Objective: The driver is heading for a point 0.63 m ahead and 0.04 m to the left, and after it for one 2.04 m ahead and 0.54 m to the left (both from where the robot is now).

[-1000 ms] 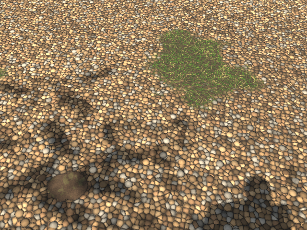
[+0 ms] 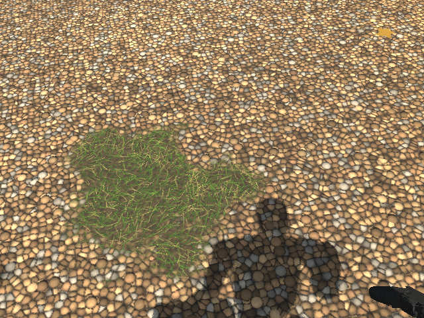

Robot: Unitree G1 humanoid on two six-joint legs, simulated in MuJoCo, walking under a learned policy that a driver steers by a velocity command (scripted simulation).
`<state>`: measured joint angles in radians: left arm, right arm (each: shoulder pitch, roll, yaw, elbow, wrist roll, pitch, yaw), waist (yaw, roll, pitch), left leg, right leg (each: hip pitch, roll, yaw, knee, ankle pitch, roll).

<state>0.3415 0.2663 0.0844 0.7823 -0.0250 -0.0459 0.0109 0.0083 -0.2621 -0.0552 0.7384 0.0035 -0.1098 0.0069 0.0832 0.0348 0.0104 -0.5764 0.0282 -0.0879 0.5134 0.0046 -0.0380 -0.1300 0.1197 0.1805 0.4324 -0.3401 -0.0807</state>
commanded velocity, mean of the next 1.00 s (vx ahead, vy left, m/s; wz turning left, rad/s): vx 0.45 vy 0.00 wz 0.02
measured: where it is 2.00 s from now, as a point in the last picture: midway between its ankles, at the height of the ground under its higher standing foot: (262, 275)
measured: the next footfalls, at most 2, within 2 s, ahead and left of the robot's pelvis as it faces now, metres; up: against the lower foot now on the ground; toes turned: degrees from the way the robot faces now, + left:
left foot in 0.06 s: +0.21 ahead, +0.14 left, +0.00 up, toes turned -5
right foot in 0.56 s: +0.44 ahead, -0.14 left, +0.00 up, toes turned -6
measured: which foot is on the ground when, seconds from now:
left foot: up 0.00-0.04, down 0.06-0.56, up 0.58-1.00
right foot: down 0.00-0.08, up 0.10-0.54, down 0.56-1.00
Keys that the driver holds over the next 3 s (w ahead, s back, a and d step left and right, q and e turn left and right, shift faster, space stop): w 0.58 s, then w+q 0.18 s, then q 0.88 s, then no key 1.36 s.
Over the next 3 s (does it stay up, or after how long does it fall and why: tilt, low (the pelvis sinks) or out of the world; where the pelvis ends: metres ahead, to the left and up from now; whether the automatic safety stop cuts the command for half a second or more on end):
stays up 0.60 -0.04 0.00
